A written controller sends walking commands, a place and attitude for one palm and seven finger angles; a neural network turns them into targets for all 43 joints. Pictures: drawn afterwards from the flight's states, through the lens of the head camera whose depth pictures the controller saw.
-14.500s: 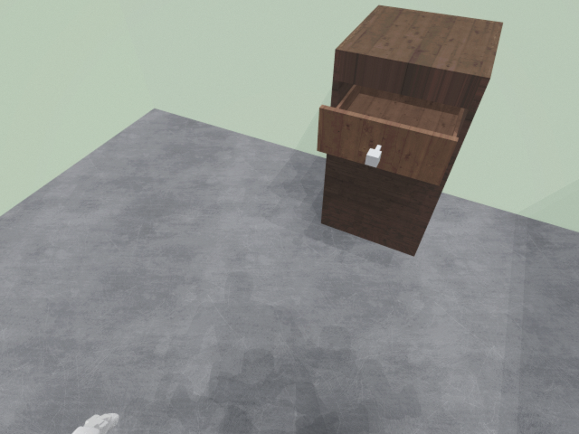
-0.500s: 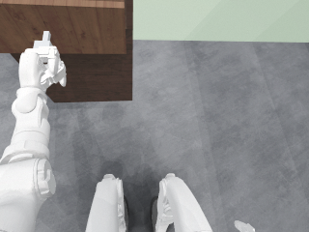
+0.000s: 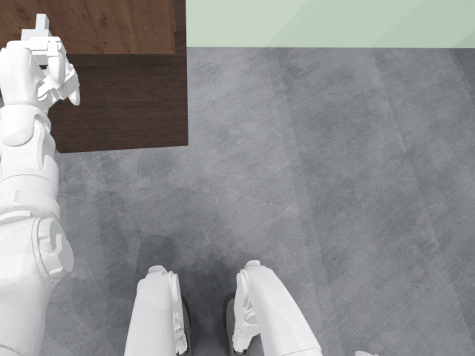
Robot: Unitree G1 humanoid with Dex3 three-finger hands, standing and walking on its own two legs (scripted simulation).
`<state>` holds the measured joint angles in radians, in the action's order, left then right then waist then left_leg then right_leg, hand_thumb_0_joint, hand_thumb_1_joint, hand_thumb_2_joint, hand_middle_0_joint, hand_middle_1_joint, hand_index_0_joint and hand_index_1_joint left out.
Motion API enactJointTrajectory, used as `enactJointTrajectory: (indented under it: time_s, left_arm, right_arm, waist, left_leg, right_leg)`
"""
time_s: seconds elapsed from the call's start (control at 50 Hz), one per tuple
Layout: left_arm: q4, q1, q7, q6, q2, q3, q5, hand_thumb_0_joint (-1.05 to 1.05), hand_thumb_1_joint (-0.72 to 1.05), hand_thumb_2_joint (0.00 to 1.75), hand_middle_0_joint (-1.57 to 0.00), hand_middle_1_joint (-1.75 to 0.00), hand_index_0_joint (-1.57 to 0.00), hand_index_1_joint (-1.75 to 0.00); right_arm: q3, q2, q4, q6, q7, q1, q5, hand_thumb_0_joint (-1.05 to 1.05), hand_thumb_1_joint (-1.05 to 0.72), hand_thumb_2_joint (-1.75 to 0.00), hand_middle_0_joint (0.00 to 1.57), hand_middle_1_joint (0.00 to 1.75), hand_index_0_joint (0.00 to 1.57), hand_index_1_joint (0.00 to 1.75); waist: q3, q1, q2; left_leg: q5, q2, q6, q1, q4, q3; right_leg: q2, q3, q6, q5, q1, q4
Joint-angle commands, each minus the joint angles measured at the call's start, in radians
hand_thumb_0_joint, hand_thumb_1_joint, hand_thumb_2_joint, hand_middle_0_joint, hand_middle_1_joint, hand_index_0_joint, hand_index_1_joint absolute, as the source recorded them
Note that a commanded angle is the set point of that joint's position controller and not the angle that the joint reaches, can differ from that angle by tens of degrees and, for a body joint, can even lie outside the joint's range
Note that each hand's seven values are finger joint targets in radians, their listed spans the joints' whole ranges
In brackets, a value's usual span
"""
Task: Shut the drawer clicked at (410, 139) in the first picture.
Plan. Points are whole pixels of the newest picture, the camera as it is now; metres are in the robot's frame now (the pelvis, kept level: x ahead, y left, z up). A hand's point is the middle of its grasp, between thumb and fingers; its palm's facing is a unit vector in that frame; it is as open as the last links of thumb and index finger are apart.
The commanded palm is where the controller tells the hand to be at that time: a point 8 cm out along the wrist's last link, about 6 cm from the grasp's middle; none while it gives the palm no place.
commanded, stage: push the drawer shut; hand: left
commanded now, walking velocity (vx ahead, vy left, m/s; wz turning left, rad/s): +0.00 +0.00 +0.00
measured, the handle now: (41, 37) +0.60 +0.26 +0.03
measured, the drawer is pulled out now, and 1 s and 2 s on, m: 0.06 0.00 0.00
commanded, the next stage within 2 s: pull the fist back off the drawer in 0.72 s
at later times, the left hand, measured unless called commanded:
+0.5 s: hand (73, 41) +0.60 +0.21 +0.03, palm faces +0.06 -1.00 -0.04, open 3.4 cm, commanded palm +0.61 +0.22 +0.03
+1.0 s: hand (73, 40) +0.60 +0.21 +0.03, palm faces +0.05 -1.00 -0.05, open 3.5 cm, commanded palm +0.62 +0.22 +0.03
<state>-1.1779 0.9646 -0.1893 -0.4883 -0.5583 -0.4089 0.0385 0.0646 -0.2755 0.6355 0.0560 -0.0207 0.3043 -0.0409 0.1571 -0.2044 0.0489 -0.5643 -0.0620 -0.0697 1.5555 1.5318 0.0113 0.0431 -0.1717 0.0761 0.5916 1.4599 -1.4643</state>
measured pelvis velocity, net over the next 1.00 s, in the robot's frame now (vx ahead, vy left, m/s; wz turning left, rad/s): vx -0.03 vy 0.00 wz -0.05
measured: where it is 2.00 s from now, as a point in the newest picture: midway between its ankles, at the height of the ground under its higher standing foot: (209, 342)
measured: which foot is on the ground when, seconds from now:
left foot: down 0.00-1.00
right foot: down 0.00-1.00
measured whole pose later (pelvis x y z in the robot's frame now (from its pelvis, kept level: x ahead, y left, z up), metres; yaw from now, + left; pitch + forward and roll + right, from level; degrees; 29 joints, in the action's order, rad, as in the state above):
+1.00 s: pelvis -0.03 +0.00 -0.03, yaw -3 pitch +37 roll -9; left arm -1.34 1.39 -0.23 -0.31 -0.89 -0.40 -0.10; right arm 0.17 -0.27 0.58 0.04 0.01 0.36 -0.05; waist 0.08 -0.36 0.04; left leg -0.52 -0.08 -0.08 1.76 1.63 -0.03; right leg 0.06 -0.22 0.08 0.54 1.64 -1.53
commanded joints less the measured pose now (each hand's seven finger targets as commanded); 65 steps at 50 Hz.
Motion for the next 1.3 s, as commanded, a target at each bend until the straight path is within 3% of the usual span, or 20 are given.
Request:
enactJointTrajectory:
  time_s: [0.0, 0.02, 0.1, 0.2, 0.22, 0.36, 0.48, 0.5, 0.56, 0.6, 0.7, 0.8, 0.86, 0.9, 0.96, 1.0, 1.12, 1.18, 1.22, 1.28]
  left_arm:
    - [0.244, 0.573, 0.015, -0.074, -0.251, -0.010, 0.013, 0.00, 0.90, 0.90, -1.40, -1.60, -1.40, -1.60]
    - [0.250, 0.585, 0.017, -0.074, -0.291, -0.036, 0.011, 0.00, 0.90, 0.90, -1.40, -1.60, -1.40, -1.60]
    - [0.183, 0.607, 0.013, -0.049, -0.292, -0.020, -0.006, 0.00, 0.90, 0.90, -1.40, -1.60, -1.40, -1.60]
    - [0.149, 0.678, 0.008, -0.025, -0.350, -0.031, -0.018, 0.00, 0.90, 0.90, -1.40, -1.60, -1.40, -1.60]
    - [0.158, 0.699, 0.008, -0.023, -0.392, -0.053, -0.024, 0.00, 0.90, 0.90, -1.40, -1.60, -1.40, -1.60]
    - [0.147, 0.751, -0.007, 0.026, -0.424, -0.040, -0.041, 0.00, 0.90, 0.90, -1.40, -1.60, -1.40, -1.60]
    - [0.156, 0.797, -0.015, 0.067, -0.471, -0.061, -0.058, 0.00, 0.90, 0.90, -1.40, -1.60, -1.40, -1.60]
    - [0.157, 0.811, -0.014, 0.072, -0.502, -0.074, -0.060, 0.00, 0.90, 0.90, -1.40, -1.60, -1.40, -1.60]
    - [0.148, 0.846, -0.014, 0.088, -0.535, -0.085, -0.067, 0.00, 0.90, 0.90, -1.40, -1.60, -1.40, -1.60]
    - [0.156, 0.888, -0.011, 0.091, -0.523, -0.056, -0.081, 0.00, 0.90, 0.90, -1.40, -1.60, -1.40, -1.60]
    - [0.118, 0.939, 0.013, 0.093, -0.520, -0.016, -0.107, 0.00, 0.90, 0.90, -1.40, -1.60, -1.40, -1.60]
    - [0.091, 0.963, 0.018, 0.098, -0.543, 0.014, -0.123, 0.00, 0.90, 0.90, -1.40, -1.60, -1.40, -1.60]
    - [0.089, 0.955, 0.008, 0.114, -0.589, -0.005, -0.121, 0.00, 0.90, 0.90, -1.40, -1.60, -1.40, -1.60]
    - [0.093, 0.953, -0.003, 0.124, -0.581, 0.001, -0.121, 0.00, 0.90, 0.90, -1.40, -1.60, -1.40, -1.60]
    - [0.085, 0.934, -0.014, 0.147, -0.603, -0.020, -0.109, 0.00, 0.90, 0.90, -1.40, -1.60, -1.40, -1.60]
    - [0.095, 0.913, -0.020, 0.152, -0.620, -0.037, -0.107, 0.00, 0.90, 0.90, -1.40, -1.60, -1.40, -1.60]
    - [0.151, 0.832, -0.024, 0.168, -0.558, -0.049, -0.079, 0.00, 0.90, 0.90, -1.40, -1.60, -1.40, -1.60]
    - [0.188, 0.745, -0.025, 0.164, -0.576, -0.095, -0.064, 0.00, 0.90, 0.90, -1.40, -1.60, -1.40, -1.60]
    - [0.213, 0.697, -0.027, 0.165, -0.520, -0.086, -0.046, 0.00, 0.90, 0.90, -1.40, -1.60, -1.40, -1.60]
    - [0.248, 0.618, -0.025, 0.155, -0.497, -0.106, -0.029, 0.00, 0.90, 0.90, -1.40, -1.60, -1.40, -1.60]
  right_arm:
    - [-0.070, -0.207, -0.015, -0.007, 0.009, 0.205, -0.009, 0.00, -0.90, -0.90, 0.20, 0.30, 0.20, 0.30]
    - [-0.069, -0.210, -0.012, -0.004, 0.010, 0.208, -0.010, 0.00, -0.90, -0.90, 0.20, 0.30, 0.20, 0.30]
    - [-0.060, -0.212, -0.014, 0.002, 0.009, 0.216, -0.012, 0.00, -0.90, -0.90, 0.20, 0.30, 0.20, 0.30]
    - [-0.049, -0.217, -0.021, 0.003, 0.015, 0.228, -0.014, 0.00, -0.90, -0.90, 0.20, 0.30, 0.20, 0.30]
    - [-0.047, -0.222, -0.021, 0.005, 0.017, 0.232, -0.015, 0.00, -0.90, -0.90, 0.20, 0.30, 0.20, 0.30]
    - [-0.034, -0.225, -0.035, 0.013, 0.016, 0.258, -0.017, 0.00, -0.90, -0.90, 0.20, 0.30, 0.20, 0.30]
    - [-0.026, -0.224, -0.038, 0.018, 0.015, 0.288, -0.018, 0.00, -0.90, -0.90, 0.20, 0.30, 0.20, 0.30]
    - [-0.022, -0.230, -0.035, 0.021, 0.016, 0.296, -0.020, 0.00, -0.90, -0.90, 0.20, 0.30, 0.20, 0.30]
    - [-0.017, -0.228, -0.035, 0.022, 0.019, 0.308, -0.017, 0.00, -0.90, -0.90, 0.20, 0.30, 0.20, 0.30]
    - [-0.013, -0.227, -0.032, 0.020, 0.021, 0.310, -0.018, 0.00, -0.90, -0.90, 0.20, 0.30, 0.20, 0.30]
    - [0.001, -0.229, -0.030, 0.009, 0.025, 0.307, -0.024, 0.00, -0.90, -0.90, 0.20, 0.30, 0.20, 0.30]
    - [0.016, -0.237, -0.030, -0.010, 0.035, 0.296, -0.022, 0.00, -0.90, -0.90, 0.20, 0.30, 0.20, 0.30]
    - [0.023, -0.239, -0.044, -0.015, 0.043, 0.297, -0.019, 0.00, -0.90, -0.90, 0.20, 0.30, 0.20, 0.30]
    - [0.024, -0.239, -0.049, -0.016, 0.044, 0.298, -0.016, 0.00, -0.90, -0.90, 0.20, 0.30, 0.20, 0.30]
    - [0.027, -0.241, -0.057, -0.017, 0.048, 0.302, -0.014, 0.00, -0.90, -0.90, 0.20, 0.30, 0.20, 0.30]
    - [0.029, -0.242, -0.064, -0.017, 0.049, 0.305, -0.013, 0.00, -0.90, -0.90, 0.20, 0.30, 0.20, 0.30]
    - [0.014, -0.243, -0.070, -0.017, 0.039, 0.308, -0.011, 0.00, -0.90, -0.90, 0.20, 0.30, 0.20, 0.30]
    - [0.008, -0.240, -0.075, -0.015, 0.033, 0.312, -0.008, 0.00, -0.90, -0.90, 0.20, 0.30, 0.20, 0.30]
    - [-0.005, -0.239, -0.072, -0.014, 0.026, 0.308, -0.005, 0.00, -0.90, -0.90, 0.20, 0.30, 0.20, 0.30]
    - [-0.014, -0.233, -0.068, -0.013, 0.018, 0.310, -0.003, 0.00, -0.90, -0.90, 0.20, 0.30, 0.20, 0.30]
  waist:
    - [0.610, -0.056, 0.229]
    - [0.613, -0.056, 0.233]
    - [0.573, -0.072, 0.230]
    - [0.569, -0.096, 0.236]
    - [0.585, -0.095, 0.237]
    - [0.623, -0.109, 0.299]
    - [0.653, -0.117, 0.333]
    - [0.650, -0.122, 0.318]
    - [0.631, -0.135, 0.287]
    - [0.618, -0.145, 0.332]
    - [0.543, -0.176, 0.356]
    - [0.516, -0.195, 0.370]
    - [0.537, -0.187, 0.356]
    - [0.552, -0.181, 0.389]
    - [0.544, -0.177, 0.337]
    - [0.548, -0.159, 0.361]
    - [0.576, -0.128, 0.353]
    - [0.626, -0.089, 0.337]
    - [0.628, -0.080, 0.338]
    - [0.634, -0.059, 0.316]
  left_leg:
    - [0.338, 0.006, 0.029, -0.623, -0.147, -0.177]
    - [0.343, 0.004, 0.028, -0.617, -0.142, -0.175]
    - [0.312, 0.005, 0.025, -0.581, -0.136, -0.178]
    - [0.287, 0.007, 0.015, -0.519, -0.115, -0.171]
    - [0.291, 0.005, 0.016, -0.518, -0.110, -0.174]
    - [0.330, -0.001, 0.014, -0.536, -0.092, -0.180]
    - [0.376, -0.008, 0.013, -0.554, -0.080, -0.190]
    - [0.381, -0.011, 0.014, -0.545, -0.079, -0.193]
    - [0.339, -0.009, 0.004, -0.478, -0.068, -0.176]
    - [0.316, -0.010, 0.008, -0.496, -0.077, -0.185]
    - [0.208, -0.012, 0.008, -0.457, -0.084, -0.196]
    - [0.104, -0.015, 0.005, -0.417, -0.094, -0.202]
    - [0.091, -0.010, 0.002, -0.367, -0.085, -0.187]
    - [0.091, -0.009, 0.006, -0.396, -0.093, -0.193]
    - [0.075, -0.010, 0.002, -0.346, -0.087, -0.188]
    - [0.085, -0.011, 0.006, -0.359, -0.094, -0.190]
    - [0.096, -0.022, 0.014, -0.448, -0.129, -0.219]
    - [0.156, -0.024, 0.018, -0.483, -0.140, -0.217]
    - [0.183, -0.028, 0.026, -0.535, -0.155, -0.226]
    - [0.244, -0.031, 0.028, -0.571, -0.167, -0.224]
  right_leg:
    - [0.025, 0.130, -0.040, -0.214, -0.127, 0.191]
    - [0.025, 0.131, -0.041, -0.220, -0.132, 0.189]
    - [0.027, 0.128, -0.040, -0.197, -0.107, 0.186]
    - [0.028, 0.135, -0.043, -0.187, -0.112, 0.183]
    - [0.028, 0.132, -0.043, -0.188, -0.111, 0.174]
    - [0.031, 0.128, -0.042, -0.211, -0.092, 0.165]
    - [0.033, 0.118, -0.042, -0.240, -0.080, 0.150]
    - [0.033, 0.114, -0.045, -0.245, -0.088, 0.147]
    - [0.035, 0.129, -0.050, -0.229, -0.121, 0.162]
    - [0.035, 0.122, -0.047, -0.208, -0.084, 0.158]
    - [0.036, 0.121, -0.044, -0.142, -0.015, 0.157]
    - [0.033, 0.128, -0.045, -0.093, 0.006, 0.157]
    - [0.031, 0.145, -0.045, -0.083, -0.047, 0.164]
    - [0.033, 0.134, -0.042, -0.088, -0.031, 0.156]
    - [0.031, 0.147, -0.046, -0.079, -0.071, 0.162]
    - [0.032, 0.138, -0.044, -0.086, -0.071, 0.158]
    - [0.034, 0.109, -0.045, -0.107, -0.033, 0.145]
    - [0.035, 0.105, -0.043, -0.129, -0.076, 0.144]
    - [0.035, 0.097, -0.043, -0.148, -0.059, 0.148]
    - [0.035, 0.095, -0.044, -0.174, -0.083, 0.154]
